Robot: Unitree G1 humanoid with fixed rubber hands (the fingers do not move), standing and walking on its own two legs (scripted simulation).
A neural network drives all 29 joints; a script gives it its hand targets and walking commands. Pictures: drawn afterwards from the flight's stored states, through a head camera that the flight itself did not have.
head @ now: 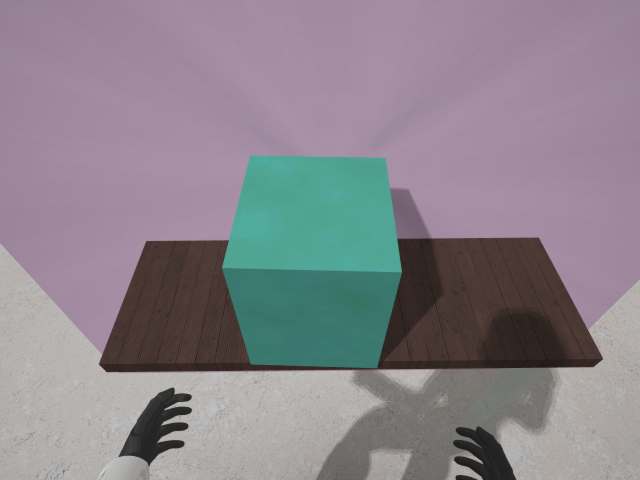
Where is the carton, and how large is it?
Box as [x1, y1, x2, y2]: [222, 155, 401, 367]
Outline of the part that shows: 250,155 222,269 251,364 376,367 401,273 385,158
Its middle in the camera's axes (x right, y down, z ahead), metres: +0.00 +0.05 +0.59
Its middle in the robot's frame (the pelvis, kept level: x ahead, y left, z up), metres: +0.41 +0.03 +0.01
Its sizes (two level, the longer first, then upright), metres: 0.210 0.200 0.250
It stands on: a table, 0.65 m high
